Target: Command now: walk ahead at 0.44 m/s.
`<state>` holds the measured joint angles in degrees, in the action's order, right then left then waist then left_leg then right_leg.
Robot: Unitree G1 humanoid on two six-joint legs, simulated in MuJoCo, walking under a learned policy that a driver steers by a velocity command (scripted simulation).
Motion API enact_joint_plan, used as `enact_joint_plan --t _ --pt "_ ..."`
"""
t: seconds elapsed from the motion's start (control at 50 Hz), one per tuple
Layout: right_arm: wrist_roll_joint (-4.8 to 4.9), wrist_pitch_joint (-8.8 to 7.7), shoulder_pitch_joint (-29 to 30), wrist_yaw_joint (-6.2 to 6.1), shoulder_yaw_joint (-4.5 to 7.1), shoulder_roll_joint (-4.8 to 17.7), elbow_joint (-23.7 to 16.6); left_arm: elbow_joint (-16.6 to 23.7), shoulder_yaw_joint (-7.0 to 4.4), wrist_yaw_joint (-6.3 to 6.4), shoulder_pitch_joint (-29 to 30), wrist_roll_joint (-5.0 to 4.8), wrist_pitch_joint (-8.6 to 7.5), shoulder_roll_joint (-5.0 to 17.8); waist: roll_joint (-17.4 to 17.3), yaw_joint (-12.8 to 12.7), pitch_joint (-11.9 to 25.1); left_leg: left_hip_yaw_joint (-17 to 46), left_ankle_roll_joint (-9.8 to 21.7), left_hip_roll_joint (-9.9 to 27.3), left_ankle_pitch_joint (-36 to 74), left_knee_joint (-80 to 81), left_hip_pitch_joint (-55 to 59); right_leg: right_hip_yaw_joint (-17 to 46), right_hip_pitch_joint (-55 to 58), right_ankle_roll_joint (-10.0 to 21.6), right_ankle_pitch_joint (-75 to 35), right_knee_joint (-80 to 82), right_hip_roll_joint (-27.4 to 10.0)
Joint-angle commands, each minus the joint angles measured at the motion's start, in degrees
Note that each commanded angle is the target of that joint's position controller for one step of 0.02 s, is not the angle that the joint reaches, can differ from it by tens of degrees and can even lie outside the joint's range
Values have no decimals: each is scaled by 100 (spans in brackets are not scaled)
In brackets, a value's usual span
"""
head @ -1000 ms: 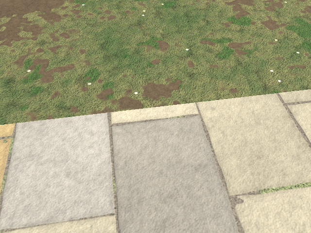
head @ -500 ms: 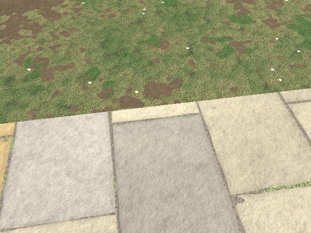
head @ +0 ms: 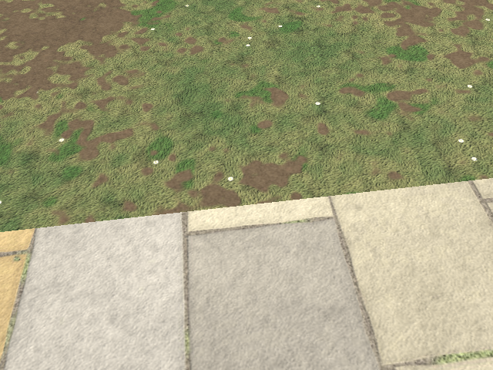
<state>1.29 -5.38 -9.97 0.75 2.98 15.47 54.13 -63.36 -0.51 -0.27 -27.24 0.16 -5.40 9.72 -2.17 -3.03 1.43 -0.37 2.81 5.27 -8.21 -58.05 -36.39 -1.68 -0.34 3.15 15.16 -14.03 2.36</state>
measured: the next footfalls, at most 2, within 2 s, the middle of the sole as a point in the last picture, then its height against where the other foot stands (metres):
left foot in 0.24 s outside the picture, level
right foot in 0.78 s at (317, 332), level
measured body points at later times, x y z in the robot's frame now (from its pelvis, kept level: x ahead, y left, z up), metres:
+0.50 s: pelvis +0.29 +0.06 +0.00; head +0.30 +0.06 +0.45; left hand +0.41 +0.33 -0.12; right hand +0.31 -0.20 -0.14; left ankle +0.29 +0.14 -0.75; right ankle +0.36 -0.11 -0.66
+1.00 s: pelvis +0.58 -0.01 +0.00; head +0.60 -0.02 +0.45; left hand +0.63 +0.26 -0.13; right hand +0.67 -0.28 -0.14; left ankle +0.57 +0.15 -0.66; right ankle +0.60 -0.10 -0.75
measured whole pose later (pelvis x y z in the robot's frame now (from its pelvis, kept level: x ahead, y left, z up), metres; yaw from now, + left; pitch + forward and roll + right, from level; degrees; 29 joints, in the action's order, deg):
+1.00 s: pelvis +0.58 -0.01 +0.00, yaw +5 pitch +1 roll -1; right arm 2.2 -3.5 -14.3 -0.5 3.9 15.9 54.4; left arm -53.3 -3.2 -1.2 -14.0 0.8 -6.6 13.2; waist -2.6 -0.9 -1.4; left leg 3.9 3.0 5.3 -14.8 -65.1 -32.5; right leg -8.2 -11.0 3.5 9.4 -19.5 1.7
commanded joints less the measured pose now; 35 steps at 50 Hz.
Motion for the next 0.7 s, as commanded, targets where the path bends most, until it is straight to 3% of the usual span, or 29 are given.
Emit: enact_joint_plan --t 0.02,0.1,0.16,0.2,0.22,0.24,0.26,0.28,0.3,0.32,0.34,0.36,0.4,0.44,0.5,0.58,0.64,0.7 --pt "-20 -38 965 38 -76 -13 -607 270 -114 113 -150 21 8 911 574 -45 -873 -132 -175 7 638 1161 -768 835 -227 661 -1921 799 -1260" --pt "44 -49 1680 119 -137 41 -900 245 -168 157 -448 -62 7 1059 701 -164 -1041 -278 -123 -216 1099 2272 -214 652 -216 683 -1818 970 -1379" --pt "53 -94 1821 208 -111 190 -1060 238 -226 167 -401 -110 51 1104 717 21 -998 -186 113 -272 907 2693 -58 546 412 584 -2553 645 -1620" --pt "37 -117 1280 219 15 459 -973 311 -291 170 -223 -64 113 1254 930 409 -459 -338 304 -557 569 2683 839 437 741 452 -4511 -144 -1667" --pt "51 -107 463 190 141 673 -747 353 -302 167 -112 -20 172 1268 1010 836 65 -463 444 -762 462 2651 1847 291 664 352 -5423 -1086 -1529" --pt "68 -72 -581 136 271 926 -448 454 -271 150 13 22 195 1218 964 1309 678 -208 643 -549 541 2603 3403 181 -122 180 -5150 -2381 -1303" --pt "-99 -38 -1475 80 401 1458 -272 589 -115 72 -500 72 123 642 -169 1184 1685 1994 1373 968 -176 2633 5806 17 -2290 -105 -2770 -4621 -589" --pt "-90 3 -1650 98 331 1276 -173 459 12 10 -753 -33 -46 230 -1233 1050 2520 4496 1927 1865 -1171 3906 6482 616 -3395 -241 1468 -6237 210" --pt "-48 -20 -1151 112 209 897 -198 630 -153 -16 -185 -204 -197 816 -871 1021 1612 4132 1583 1582 -1475 4220 5736 1019 -3992 -74 1385 -6772 -173" --pt "-50 -42 -576 101 139 653 -322 848 -208 0 427 -315 -265 1051 -509 857 763 3140 1349 1408 -1079 4322 4690 781 -4129 20 936 -6715 -475" --pt "-101 -94 -124 137 82 494 -378 915 -230 55 706 -275 -265 1040 66 619 274 2402 1227 1203 -368 4523 3639 658 -3860 31 440 -6338 -762" --pt "-160 -147 104 166 32 317 -388 907 -293 107 698 -188 -193 1010 81 379 119 1861 1095 957 48 4666 2994 660 -3458 49 166 -5966 -974" --pt "-173 -163 104 202 6 222 -275 873 -281 134 428 -147 -23 707 -130 134 -41 1366 1103 720 169 4978 2352 645 -3022 34 37 -5586 -1104" --pt "-154 -180 -103 154 27 370 -149 988 -302 153 627 -122 64 700 -133 78 -279 1056 1181 670 344 5202 2091 554 -3222 -58 -172 -5174 -1174" --pt "-156 -148 -477 14 74 597 -36 1301 -345 152 1448 -38 58 828 -6 243 -477 858 1174 657 572 5321 2347 500 -3914 -238 -1106 -4137 -1232" --pt "-85 -86 -909 -82 84 709 55 1568 -278 56 2372 -64 -19 688 -7 533 -525 403 920 441 783 5295 2599 220 -3653 -270 -2199 -2530 -948" --pt "-32 -30 -1301 -92 101 758 206 1749 -235 -35 2913 -117 -37 694 -14 733 -625 397 898 598 716 5138 3146 162 -3680 -260 -2196 -1969 -813" --pt "-21 76 -1485 -114 141 798 313 1952 -235 -150 3209 -138 -84 793 -52 726 -668 499 828 912 1012 4762 3881 208 -3840 -94 -1646 -1618 -741"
